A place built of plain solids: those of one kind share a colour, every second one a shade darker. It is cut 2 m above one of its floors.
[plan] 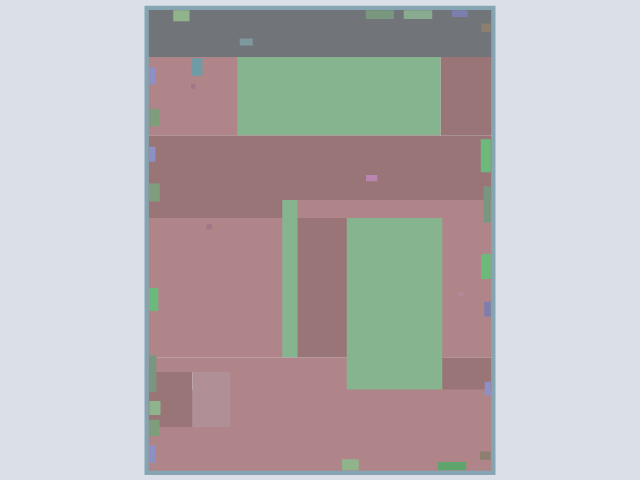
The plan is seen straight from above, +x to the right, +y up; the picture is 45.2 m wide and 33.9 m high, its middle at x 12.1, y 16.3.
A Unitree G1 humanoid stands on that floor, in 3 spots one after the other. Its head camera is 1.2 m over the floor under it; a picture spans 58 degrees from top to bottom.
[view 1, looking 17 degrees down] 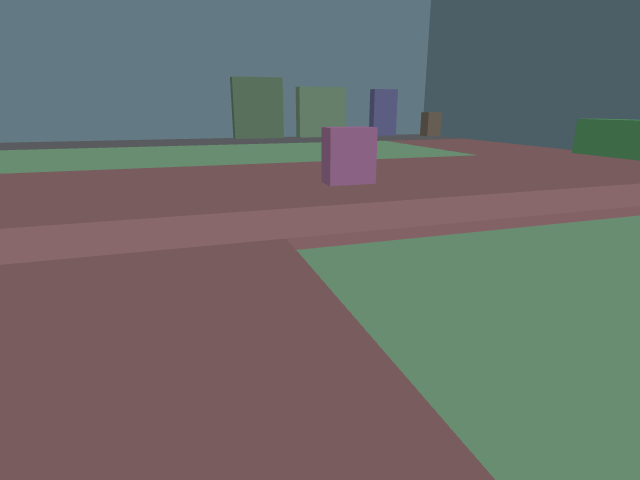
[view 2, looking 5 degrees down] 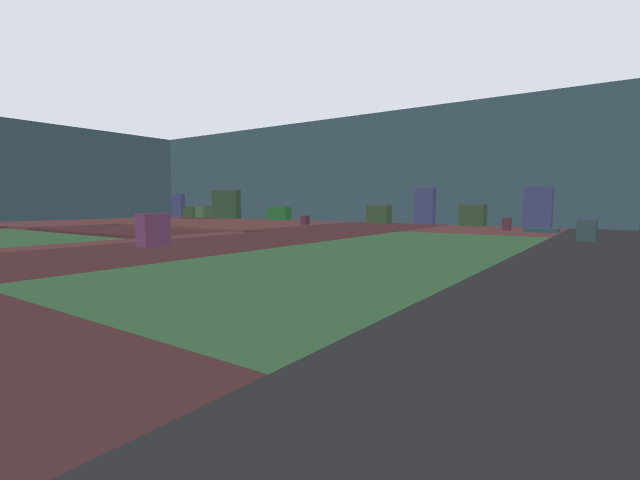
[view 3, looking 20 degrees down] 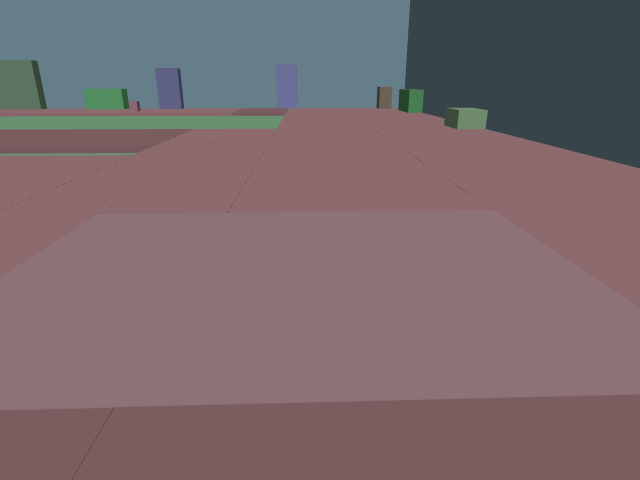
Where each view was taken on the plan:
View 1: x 13.07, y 13.98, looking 72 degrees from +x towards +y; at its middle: floor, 4.27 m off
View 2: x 22.82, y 31.20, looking -145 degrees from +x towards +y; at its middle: floor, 13.78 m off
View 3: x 1.67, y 4.98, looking -2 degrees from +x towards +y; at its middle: bay_cover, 3.50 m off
